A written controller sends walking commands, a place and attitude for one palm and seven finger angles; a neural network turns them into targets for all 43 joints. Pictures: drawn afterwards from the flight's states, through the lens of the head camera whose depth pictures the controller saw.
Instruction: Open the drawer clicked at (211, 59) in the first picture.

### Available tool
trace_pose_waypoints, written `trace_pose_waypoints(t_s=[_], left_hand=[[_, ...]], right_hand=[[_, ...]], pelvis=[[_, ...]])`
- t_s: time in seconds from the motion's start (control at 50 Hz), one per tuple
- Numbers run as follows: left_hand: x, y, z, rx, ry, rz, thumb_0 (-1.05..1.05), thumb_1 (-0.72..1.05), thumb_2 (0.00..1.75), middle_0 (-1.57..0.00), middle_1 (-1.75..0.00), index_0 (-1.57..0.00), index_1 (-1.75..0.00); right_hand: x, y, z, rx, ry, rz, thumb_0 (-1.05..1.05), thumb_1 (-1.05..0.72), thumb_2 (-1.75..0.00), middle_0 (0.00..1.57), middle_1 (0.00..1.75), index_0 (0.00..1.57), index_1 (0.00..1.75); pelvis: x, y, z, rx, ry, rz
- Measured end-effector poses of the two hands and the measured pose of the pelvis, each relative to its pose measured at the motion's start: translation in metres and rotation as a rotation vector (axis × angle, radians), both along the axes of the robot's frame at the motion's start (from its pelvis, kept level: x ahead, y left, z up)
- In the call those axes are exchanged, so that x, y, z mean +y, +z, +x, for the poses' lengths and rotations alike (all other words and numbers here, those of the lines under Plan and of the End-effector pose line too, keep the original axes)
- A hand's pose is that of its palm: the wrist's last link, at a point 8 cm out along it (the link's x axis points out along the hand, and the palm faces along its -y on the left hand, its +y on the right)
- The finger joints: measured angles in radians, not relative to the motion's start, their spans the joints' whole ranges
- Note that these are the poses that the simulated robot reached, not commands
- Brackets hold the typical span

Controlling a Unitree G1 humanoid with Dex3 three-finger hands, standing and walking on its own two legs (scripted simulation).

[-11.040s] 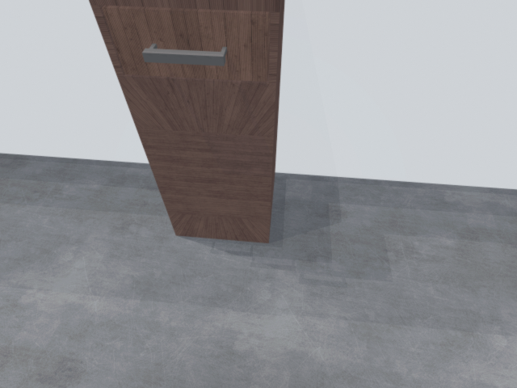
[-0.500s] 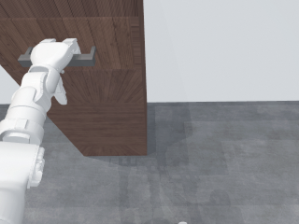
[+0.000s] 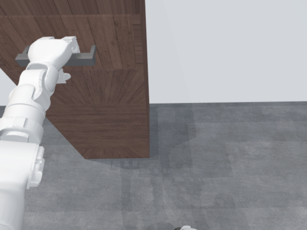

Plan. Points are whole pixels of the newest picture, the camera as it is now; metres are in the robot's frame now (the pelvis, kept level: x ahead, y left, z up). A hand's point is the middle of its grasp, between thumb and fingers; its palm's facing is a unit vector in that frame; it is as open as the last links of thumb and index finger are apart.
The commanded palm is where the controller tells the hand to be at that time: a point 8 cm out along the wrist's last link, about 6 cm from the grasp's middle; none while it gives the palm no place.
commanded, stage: close the thumb around the handle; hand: left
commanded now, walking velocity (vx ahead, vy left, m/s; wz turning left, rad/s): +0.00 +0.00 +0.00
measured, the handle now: (59, 54) +0.55 +0.23 +0.14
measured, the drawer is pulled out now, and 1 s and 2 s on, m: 0.00 0.01 0.02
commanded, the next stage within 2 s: pull the drawer open in 0.24 s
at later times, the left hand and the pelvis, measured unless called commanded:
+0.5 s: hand (61, 73) +0.50 +0.23 +0.11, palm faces -0.02 -0.02 -1.00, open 5.4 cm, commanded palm +0.46 +0.24 +0.17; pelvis +0.01 +0.00 +0.00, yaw -1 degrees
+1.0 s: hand (60, 74) +0.50 +0.23 +0.11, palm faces -0.06 -0.01 -1.00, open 5.4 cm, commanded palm +0.49 +0.24 +0.17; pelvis +0.02 +0.00 +0.00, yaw +1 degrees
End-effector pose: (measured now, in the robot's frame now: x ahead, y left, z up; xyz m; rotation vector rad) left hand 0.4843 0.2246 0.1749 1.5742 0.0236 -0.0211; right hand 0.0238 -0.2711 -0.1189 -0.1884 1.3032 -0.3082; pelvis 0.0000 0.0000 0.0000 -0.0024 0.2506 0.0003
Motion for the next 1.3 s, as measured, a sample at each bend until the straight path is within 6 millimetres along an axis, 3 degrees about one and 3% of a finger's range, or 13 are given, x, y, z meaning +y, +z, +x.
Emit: trace_pose_waypoints(t_s=[0.1,0.2,0.5,0.68,0.8,0.9,1.0,1.3], left_hand=[[0.000,0.001,0.000,0.000,0.000,-0.003,0.00,0.58,0.76,-0.40,-1.31,-0.40,-1.32],[0.002,-0.007,-0.001,0.024,0.000,-0.010,0.00,0.72,0.83,-0.41,-1.33,-0.40,-1.33],[0.003,-0.008,-0.003,-0.006,-0.017,-0.019,0.00,0.74,0.84,-0.36,-1.35,-0.41,-1.35],[0.004,-0.010,-0.011,-0.029,-0.020,-0.038,0.01,0.75,0.81,-0.32,-1.35,-0.40,-1.35],[0.006,-0.008,-0.007,0.007,-0.007,-0.013,-0.01,0.74,0.84,-0.36,-1.35,-0.40,-1.35],[0.006,-0.007,-0.005,0.028,-0.005,-0.015,-0.01,0.72,0.85,-0.39,-1.35,-0.41,-1.35],[0.006,-0.007,-0.005,0.030,-0.007,-0.017,-0.01,0.72,0.85,-0.39,-1.35,-0.41,-1.35],[0.005,-0.009,-0.007,0.003,-0.004,-0.009,0.00,0.74,0.84,-0.36,-1.35,-0.40,-1.35]], right_hand=[[0.000,0.000,-0.003,0.002,-0.007,0.000,0.00,-0.91,-0.89,0.21,0.30,0.21,0.30],[0.000,0.001,-0.004,0.002,-0.011,-0.004,0.00,-0.91,-0.89,0.21,0.30,0.21,0.30],[0.002,0.002,0.010,-0.008,-0.013,0.007,0.00,-0.91,-0.89,0.21,0.30,0.21,0.30],[0.006,0.003,0.042,-0.052,-0.001,0.038,0.00,-0.91,-0.89,0.20,0.30,0.20,0.30],[0.005,0.001,0.065,-0.059,0.060,0.026,0.00,-0.91,-0.89,0.21,0.30,0.20,0.30],[0.003,0.002,0.071,-0.084,0.071,0.019,0.00,-0.91,-0.89,0.21,0.30,0.21,0.30],[0.001,0.002,0.061,-0.076,0.063,0.013,0.00,-0.91,-0.89,0.21,0.30,0.21,0.30],[-0.004,0.000,-0.003,0.043,-0.023,0.011,0.00,-0.91,-0.89,0.20,0.30,0.20,0.30]], pelvis=[[0.000,0.000,0.000,0.001,-0.003,0.000],[0.001,0.000,0.001,-0.001,-0.007,-0.001],[0.003,0.003,0.010,-0.004,-0.016,-0.002],[0.005,0.006,0.025,-0.019,-0.025,-0.005],[0.003,0.005,0.025,-0.017,0.009,-0.006],[0.000,0.004,0.022,-0.017,0.016,-0.004],[-0.002,0.003,0.018,-0.014,0.015,-0.003],[-0.001,0.003,0.010,-0.013,-0.007,-0.002]])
